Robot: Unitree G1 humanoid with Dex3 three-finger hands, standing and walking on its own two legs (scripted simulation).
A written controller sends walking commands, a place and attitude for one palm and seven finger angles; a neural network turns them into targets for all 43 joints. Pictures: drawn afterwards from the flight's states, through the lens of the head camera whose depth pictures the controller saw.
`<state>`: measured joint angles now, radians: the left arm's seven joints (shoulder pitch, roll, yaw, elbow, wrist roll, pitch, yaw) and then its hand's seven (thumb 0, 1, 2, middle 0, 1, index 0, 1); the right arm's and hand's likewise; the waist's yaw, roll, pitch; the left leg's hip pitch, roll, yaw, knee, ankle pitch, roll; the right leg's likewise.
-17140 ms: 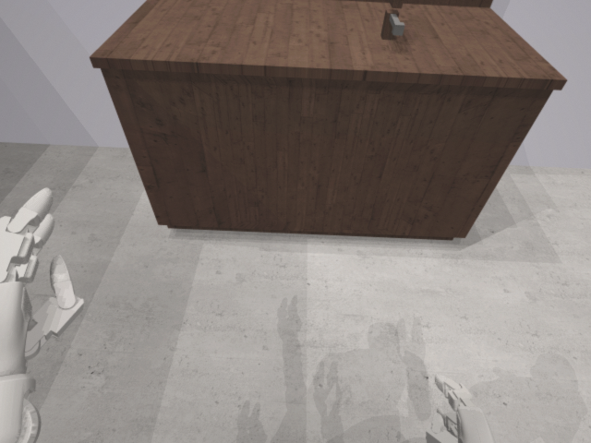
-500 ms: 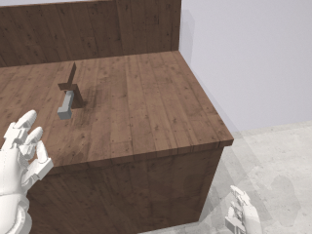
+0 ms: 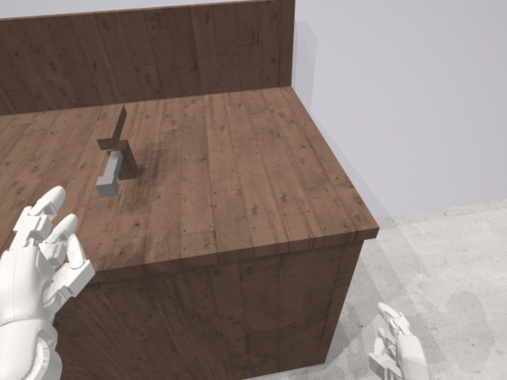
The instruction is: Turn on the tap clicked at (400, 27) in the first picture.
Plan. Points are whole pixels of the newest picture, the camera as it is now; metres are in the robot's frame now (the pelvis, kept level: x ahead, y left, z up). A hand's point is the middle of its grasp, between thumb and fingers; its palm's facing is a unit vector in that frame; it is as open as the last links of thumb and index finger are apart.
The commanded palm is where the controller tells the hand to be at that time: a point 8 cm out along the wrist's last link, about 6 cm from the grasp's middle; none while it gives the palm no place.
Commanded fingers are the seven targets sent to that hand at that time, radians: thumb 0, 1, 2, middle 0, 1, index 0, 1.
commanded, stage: turn the palm inward beside the body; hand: left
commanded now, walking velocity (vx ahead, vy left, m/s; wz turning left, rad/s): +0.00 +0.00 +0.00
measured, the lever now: (107, 186) +0.38 +0.33 +0.12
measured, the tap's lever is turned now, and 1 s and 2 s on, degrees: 0 0 0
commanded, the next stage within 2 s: reach beside the lever's end, fingers flat in 0.36 s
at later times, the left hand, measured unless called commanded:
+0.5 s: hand (103, 265) +0.19 +0.21 +0.18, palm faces +0.46 -0.88 -0.13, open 7.4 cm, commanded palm +0.14 +0.26 +0.18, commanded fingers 0.00 0.90 0.90 -0.20 -0.30 -0.20 -0.30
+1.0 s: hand (100, 241) +0.23 +0.24 +0.16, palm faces +0.49 -0.86 -0.12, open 7.4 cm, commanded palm +0.19 +0.29 +0.17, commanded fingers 0.00 0.90 0.90 -0.19 -0.28 -0.19 -0.28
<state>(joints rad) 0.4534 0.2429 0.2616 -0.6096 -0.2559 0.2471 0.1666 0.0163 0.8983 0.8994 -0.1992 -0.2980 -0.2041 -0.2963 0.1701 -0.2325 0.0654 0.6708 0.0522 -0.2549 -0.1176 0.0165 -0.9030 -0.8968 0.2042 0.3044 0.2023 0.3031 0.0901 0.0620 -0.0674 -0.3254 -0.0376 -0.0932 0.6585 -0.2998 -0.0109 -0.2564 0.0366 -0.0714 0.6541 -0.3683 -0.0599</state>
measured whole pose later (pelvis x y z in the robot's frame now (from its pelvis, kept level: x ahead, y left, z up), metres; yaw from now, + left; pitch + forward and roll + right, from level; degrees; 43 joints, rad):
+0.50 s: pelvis +0.01 -0.02 +0.00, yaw +0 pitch -2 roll +0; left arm 0.46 0.24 0.26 -0.60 -0.26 0.25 0.16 0.02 0.90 0.90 -0.20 -0.30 -0.20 -0.30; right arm 0.18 -0.24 0.05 0.67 0.05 -0.27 -0.11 0.02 -0.90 -0.90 0.20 0.30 0.20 0.30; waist 0.09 0.07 -0.07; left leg -0.31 -0.02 -0.10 0.64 -0.30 -0.03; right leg -0.24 0.05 -0.08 0.64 -0.37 -0.08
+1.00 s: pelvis +0.01 -0.02 +0.00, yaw +0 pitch -1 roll +1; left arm 0.27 0.27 0.34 -0.35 -0.27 0.22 0.14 0.02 0.90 0.90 -0.20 -0.29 -0.20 -0.29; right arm 0.19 -0.25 0.04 0.69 0.06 -0.26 -0.13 0.02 -0.90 -0.90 0.20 0.30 0.20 0.30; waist 0.07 0.06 -0.06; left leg -0.31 -0.02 -0.10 0.62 -0.29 -0.03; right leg -0.26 0.05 -0.07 0.63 -0.36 -0.08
